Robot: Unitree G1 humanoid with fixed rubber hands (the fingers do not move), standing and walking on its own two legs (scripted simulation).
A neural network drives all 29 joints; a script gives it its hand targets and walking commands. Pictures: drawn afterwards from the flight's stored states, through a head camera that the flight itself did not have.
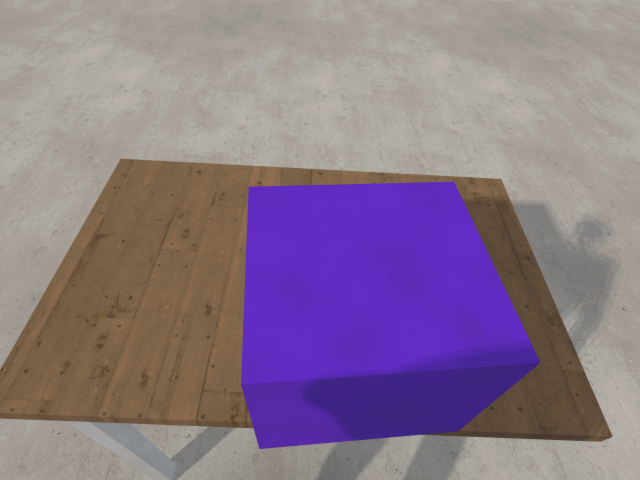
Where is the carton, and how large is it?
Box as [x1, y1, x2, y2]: [241, 182, 539, 448]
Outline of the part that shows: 453,182 249,187 241,385 259,448 456,431 539,363 536,354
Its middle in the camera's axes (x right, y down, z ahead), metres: +0.05 +0.09 +0.47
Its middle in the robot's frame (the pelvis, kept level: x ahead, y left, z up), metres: +0.31 -0.05 +0.05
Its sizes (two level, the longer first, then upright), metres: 0.252 0.232 0.218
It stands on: a table, 0.72 m high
